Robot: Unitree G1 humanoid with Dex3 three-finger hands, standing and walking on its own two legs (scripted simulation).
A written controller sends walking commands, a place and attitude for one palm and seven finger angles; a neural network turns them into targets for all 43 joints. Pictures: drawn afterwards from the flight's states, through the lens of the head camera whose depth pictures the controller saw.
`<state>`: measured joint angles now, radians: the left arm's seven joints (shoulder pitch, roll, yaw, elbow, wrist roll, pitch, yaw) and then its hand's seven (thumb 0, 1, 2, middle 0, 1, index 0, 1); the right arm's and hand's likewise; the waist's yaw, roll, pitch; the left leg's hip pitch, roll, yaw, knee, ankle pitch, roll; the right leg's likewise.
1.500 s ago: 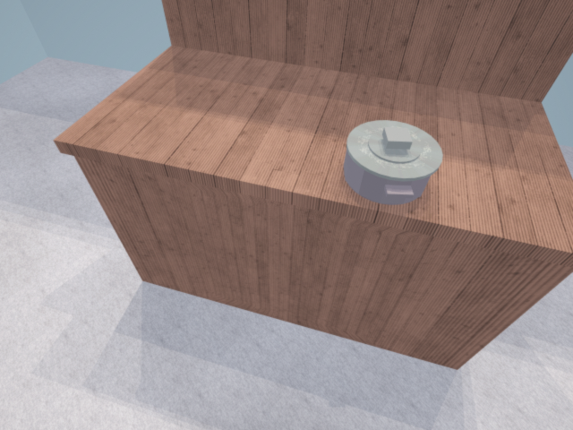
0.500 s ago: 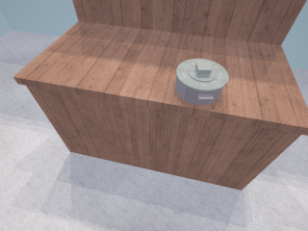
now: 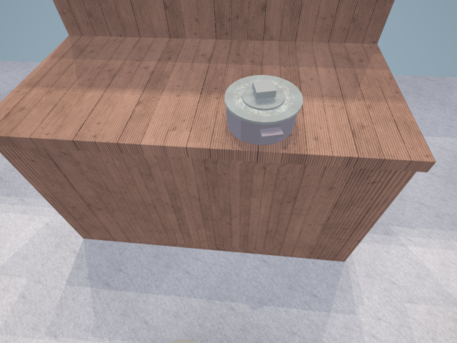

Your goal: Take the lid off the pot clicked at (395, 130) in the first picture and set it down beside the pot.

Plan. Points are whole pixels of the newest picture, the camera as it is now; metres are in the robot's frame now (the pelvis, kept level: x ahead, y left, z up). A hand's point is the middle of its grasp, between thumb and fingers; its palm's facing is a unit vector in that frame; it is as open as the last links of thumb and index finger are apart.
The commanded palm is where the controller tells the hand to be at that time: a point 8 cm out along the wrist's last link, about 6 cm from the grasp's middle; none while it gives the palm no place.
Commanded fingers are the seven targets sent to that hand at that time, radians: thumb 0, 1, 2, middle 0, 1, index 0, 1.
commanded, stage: take the last steps up to it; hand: left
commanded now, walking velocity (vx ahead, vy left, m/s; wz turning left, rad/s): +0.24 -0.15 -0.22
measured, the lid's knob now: (264, 89) +0.68 -0.04 +0.06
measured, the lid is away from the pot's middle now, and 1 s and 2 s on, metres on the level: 0.00 0.00 0.00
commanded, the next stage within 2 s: come to a stop and stand still in 0.46 s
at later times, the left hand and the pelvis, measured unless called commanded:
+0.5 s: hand (172, 300) +0.22 +0.15 -0.16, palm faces -0.14 -0.98 -0.15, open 7.4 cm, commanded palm none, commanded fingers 0.00 0.90 0.90 -0.20 -0.30 -0.20 -0.30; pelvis +0.12 -0.03 +0.02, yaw -7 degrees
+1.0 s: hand (188, 276) +0.28 +0.12 -0.17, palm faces -0.03 -0.98 -0.22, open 7.3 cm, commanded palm none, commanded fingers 0.00 0.90 0.90 -0.20 -0.30 -0.20 -0.30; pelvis +0.19 -0.07 +0.01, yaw -6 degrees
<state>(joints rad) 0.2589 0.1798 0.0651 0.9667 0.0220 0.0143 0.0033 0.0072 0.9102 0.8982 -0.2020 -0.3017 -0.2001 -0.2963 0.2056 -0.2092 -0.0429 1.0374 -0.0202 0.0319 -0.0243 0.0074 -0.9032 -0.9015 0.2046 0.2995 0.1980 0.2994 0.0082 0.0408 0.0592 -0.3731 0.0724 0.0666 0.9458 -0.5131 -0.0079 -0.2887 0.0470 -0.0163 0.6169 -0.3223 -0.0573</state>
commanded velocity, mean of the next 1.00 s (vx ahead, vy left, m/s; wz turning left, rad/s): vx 0.01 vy -0.03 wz -0.06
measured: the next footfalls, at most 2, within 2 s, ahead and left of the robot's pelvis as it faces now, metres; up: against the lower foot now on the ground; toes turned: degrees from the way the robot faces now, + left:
left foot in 0.22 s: +0.10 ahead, +0.13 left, +0.00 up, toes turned +2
right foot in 0.58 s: +0.23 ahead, -0.21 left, +0.00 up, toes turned -12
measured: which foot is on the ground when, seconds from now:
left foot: up 0.00-0.20, down 0.22-0.56, up 0.58-0.80, down 0.82-1.00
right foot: down 0.00-0.20, up 0.22-0.56, down 0.58-0.86, up 0.88-1.00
